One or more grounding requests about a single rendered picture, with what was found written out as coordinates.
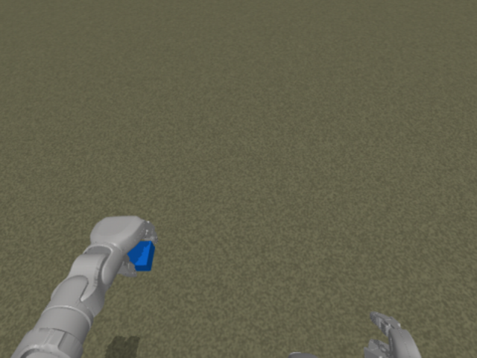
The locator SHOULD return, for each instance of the small box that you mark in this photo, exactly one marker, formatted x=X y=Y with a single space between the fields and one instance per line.
x=142 y=255

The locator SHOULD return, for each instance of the left robot arm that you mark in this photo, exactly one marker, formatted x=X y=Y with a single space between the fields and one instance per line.
x=64 y=323

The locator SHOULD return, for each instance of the right robot hand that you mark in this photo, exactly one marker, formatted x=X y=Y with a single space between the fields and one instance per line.
x=401 y=343

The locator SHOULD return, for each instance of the left robot hand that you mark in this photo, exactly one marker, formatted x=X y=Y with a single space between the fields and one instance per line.
x=124 y=232

